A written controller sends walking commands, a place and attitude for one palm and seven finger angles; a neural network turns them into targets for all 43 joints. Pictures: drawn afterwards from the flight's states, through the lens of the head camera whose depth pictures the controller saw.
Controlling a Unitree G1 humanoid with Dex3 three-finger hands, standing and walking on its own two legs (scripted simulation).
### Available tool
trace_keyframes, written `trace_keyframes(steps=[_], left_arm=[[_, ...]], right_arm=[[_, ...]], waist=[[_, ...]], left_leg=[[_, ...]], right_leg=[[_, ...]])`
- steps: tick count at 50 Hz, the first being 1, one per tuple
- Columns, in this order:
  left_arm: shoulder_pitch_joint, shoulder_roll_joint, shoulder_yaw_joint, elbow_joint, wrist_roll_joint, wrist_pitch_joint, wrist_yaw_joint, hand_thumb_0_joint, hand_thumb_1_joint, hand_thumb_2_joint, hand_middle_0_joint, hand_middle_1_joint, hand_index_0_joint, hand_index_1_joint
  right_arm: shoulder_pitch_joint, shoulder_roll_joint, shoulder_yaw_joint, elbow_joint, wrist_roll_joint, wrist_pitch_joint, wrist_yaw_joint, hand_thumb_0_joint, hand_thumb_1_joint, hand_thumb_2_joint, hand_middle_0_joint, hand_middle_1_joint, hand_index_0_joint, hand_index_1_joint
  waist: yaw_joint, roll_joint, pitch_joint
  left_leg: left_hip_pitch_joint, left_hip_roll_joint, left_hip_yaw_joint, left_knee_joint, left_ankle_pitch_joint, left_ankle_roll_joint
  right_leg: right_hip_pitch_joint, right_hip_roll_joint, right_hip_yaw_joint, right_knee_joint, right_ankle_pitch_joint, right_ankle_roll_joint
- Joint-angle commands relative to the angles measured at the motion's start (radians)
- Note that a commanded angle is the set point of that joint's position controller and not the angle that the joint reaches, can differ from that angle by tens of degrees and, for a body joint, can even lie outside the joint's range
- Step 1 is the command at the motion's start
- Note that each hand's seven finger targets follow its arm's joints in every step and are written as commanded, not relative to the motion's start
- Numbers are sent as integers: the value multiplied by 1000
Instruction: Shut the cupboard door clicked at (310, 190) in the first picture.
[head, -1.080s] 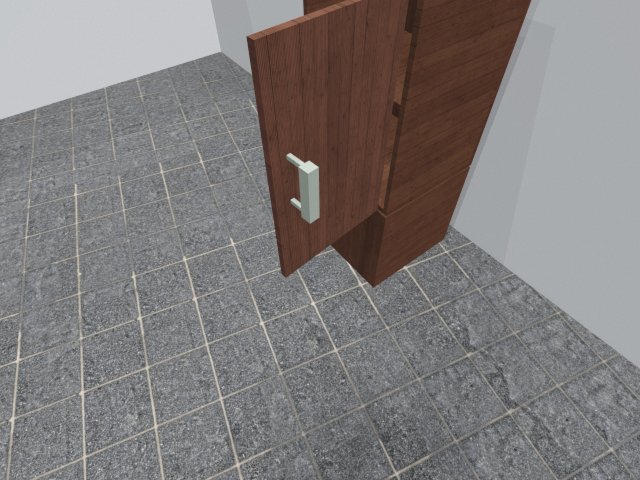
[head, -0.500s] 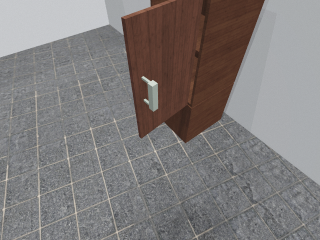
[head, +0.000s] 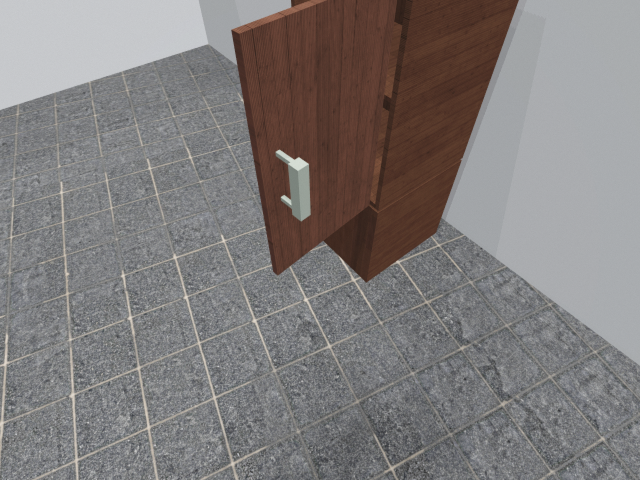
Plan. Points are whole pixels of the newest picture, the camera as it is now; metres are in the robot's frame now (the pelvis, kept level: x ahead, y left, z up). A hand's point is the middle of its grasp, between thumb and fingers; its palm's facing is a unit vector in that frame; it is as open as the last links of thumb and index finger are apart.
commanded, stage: walk around to get in front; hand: left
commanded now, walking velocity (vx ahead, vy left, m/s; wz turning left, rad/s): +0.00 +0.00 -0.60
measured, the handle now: (291, 185) +0.63 +0.10 -0.05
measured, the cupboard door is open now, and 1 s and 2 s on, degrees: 96 96 96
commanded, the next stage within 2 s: none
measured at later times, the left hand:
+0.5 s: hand out of the picture +0.05 +0.15 -0.16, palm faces -0.17 -0.94 -0.31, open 7.4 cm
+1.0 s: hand out of the picture +0.13 +0.17 -0.18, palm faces -0.40 -0.89 -0.23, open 7.4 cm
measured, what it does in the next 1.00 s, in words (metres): steps on the spot, turning right: left foot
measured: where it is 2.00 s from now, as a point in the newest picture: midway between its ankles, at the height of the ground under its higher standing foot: outside the picture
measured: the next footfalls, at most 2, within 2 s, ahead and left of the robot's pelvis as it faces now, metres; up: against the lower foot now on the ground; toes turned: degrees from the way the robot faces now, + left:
left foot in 0.88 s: +0.07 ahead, +0.09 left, +0.00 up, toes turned -28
right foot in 1.28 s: -0.08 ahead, -0.15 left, +0.00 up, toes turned -45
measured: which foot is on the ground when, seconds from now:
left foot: down 0.00-0.32, up 0.34-0.86, down 0.88-1.00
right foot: down 0.00-0.88, up 0.90-1.00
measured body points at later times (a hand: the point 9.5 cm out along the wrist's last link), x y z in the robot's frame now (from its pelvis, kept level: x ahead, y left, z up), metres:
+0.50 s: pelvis -0.03 -0.05 +0.00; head +0.02 -0.09 +0.44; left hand +0.06 +0.20 -0.14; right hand -0.01 -0.31 -0.17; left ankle -0.02 +0.12 -0.66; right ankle -0.06 -0.11 -0.74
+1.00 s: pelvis -0.02 +0.00 +0.00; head +0.05 +0.00 +0.44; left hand +0.15 +0.21 -0.16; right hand -0.02 -0.27 -0.13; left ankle +0.03 +0.11 -0.74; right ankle -0.09 -0.11 -0.67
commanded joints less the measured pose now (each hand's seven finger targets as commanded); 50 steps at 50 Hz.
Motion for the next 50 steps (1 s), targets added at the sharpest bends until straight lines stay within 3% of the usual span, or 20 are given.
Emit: trace_keyframes(steps=[1,5,8,10,13,15,16,17,18,20,24,27,36,41,42,44,45,46,48,50], left_arm=[[52,149,53,-61,11,8,0,0,900,900,-200,-300,-200,-300],[25,138,65,-113,15,23,-13,0,900,900,-200,-300,-200,-300],[-10,110,70,-156,17,35,-30,0,900,900,-200,-300,-200,-300],[-25,106,79,-180,20,39,-38,0,900,900,-200,-300,-200,-300],[52,86,80,-166,20,33,-48,0,900,900,-200,-300,-200,-300],[150,143,98,-140,29,23,-44,0,900,900,-200,-300,-200,-300],[156,265,117,-149,45,10,-28,0,900,900,-200,-300,-200,-300],[149,274,116,-156,28,13,-20,0,900,900,-200,-300,-200,-300],[93,263,112,-175,26,13,-18,0,900,900,-200,-300,-200,-300],[11,204,101,-203,25,10,-12,0,900,900,-200,-300,-200,-300],[82,191,98,-198,17,-7,-1,0,900,900,-200,-300,-200,-300],[111,197,102,-197,18,-5,2,0,900,900,-200,-300,-200,-300],[100,210,110,-223,32,3,-6,0,900,900,-200,-300,-200,-300],[16,214,113,-248,27,11,-10,0,900,900,-200,-300,-200,-300],[-16,201,108,-261,21,13,-13,0,900,900,-200,-300,-200,-300],[-1,128,90,-295,9,14,-32,0,900,900,-200,-300,-200,-300],[-38,167,95,-298,23,17,-38,0,900,900,-200,-300,-200,-300],[-15,162,100,-314,28,10,-47,0,900,900,-200,-300,-200,-300],[-14,147,106,-266,32,21,-56,0,900,900,-200,-300,-200,-300],[-16,130,97,-275,23,29,-65,0,900,900,-200,-300,-200,-300]], right_arm=[[79,-125,-45,-47,-1,3,-16,0,-900,-900,200,300,200,300],[87,-153,-65,-86,-8,7,-20,0,-900,-900,200,300,200,300],[110,-185,-79,-107,-15,-5,-18,0,-900,-900,200,300,200,300],[82,-184,-78,-131,-18,-11,-17,0,-900,-900,200,300,200,300],[-6,-192,-84,-170,-22,-10,-13,0,-900,-900,200,300,200,300],[-51,-167,-87,-198,-4,4,-6,0,-900,-900,200,300,200,300],[-44,-91,-76,-235,1,8,3,0,-900,-900,200,300,200,300],[-90,-119,-81,-243,-2,17,8,0,-900,-900,200,300,200,300],[-64,-111,-83,-237,1,21,16,0,-900,-900,200,300,200,300],[-82,-109,-85,-225,-2,24,15,0,-900,-900,200,300,200,300],[-81,-81,-77,-228,1,25,15,0,-900,-900,200,300,200,300],[-104,-84,-75,-245,4,28,10,0,-900,-900,200,300,200,300],[-167,-84,-73,-307,12,11,9,0,-900,-900,200,300,200,300],[-53,-88,-72,-295,23,-4,4,0,-900,-900,200,300,200,300],[15,-108,-74,-275,22,-13,0,0,-900,-900,200,300,200,300],[58,-259,-97,-285,0,-24,-8,0,-900,-900,200,300,200,300],[58,-250,-89,-292,-9,-17,-11,0,-900,-900,200,300,200,300],[-1,-226,-80,-325,-12,-16,-13,0,-900,-900,200,300,200,300],[-11,-172,-63,-312,-18,-24,-11,0,-900,-900,200,300,200,300],[-1,-165,-61,-310,-16,-25,-9,0,-900,-900,200,300,200,300]], waist=[[-19,-31,-43],[-27,58,-18],[-33,212,-35],[-21,177,-50],[33,119,-110],[82,-68,-111],[78,-429,-78],[98,-329,-41],[55,-233,-32],[18,-191,4],[28,-90,-110],[38,-107,-130],[47,-130,-107],[-16,-123,-144],[-48,-93,-175],[-45,302,-174],[-52,173,-116],[-8,82,-72],[9,178,-79],[10,194,-88]], left_leg=[[66,123,-21,61,242,27],[72,210,-99,10,186,77],[70,384,-237,-127,222,200],[42,408,-211,-121,271,216],[-6,338,-53,1,315,147],[-159,205,66,226,30,43],[-374,39,144,486,-330,-40],[-384,27,18,654,-408,-33],[-394,53,-27,725,-341,-29],[-418,65,-47,770,-229,-40],[-411,50,-42,718,-170,-61],[-427,39,-50,686,-164,-68],[-325,2,-56,474,-226,-53],[-66,-15,-58,149,-105,-34],[93,18,-58,11,-11,-25],[251,460,-472,-150,174,148],[127,509,-464,-131,260,222],[33,487,-386,-122,270,234],[56,339,-207,-70,506,169],[91,288,-80,-40,556,144]], right_leg=[[-116,-161,130,46,464,-1],[-252,-94,116,169,266,8],[-353,-41,31,508,-248,37],[-357,-81,56,598,-298,38],[-211,-85,-5,388,-161,42],[-49,-117,44,74,134,40],[-16,-371,443,-83,300,-42],[-92,-431,501,-70,433,-114],[-121,-406,422,-52,314,-158],[-139,-306,376,-12,406,-130],[19,-264,321,61,697,-94],[74,-253,342,65,730,-78],[-24,-251,481,58,618,-148],[-174,-189,482,123,545,-85],[-261,-141,422,164,436,-39],[-563,42,126,520,-333,83],[-552,-15,109,698,-332,97],[-533,-54,77,763,-283,115],[-548,-50,70,851,-202,124],[-549,-67,29,843,-158,129]])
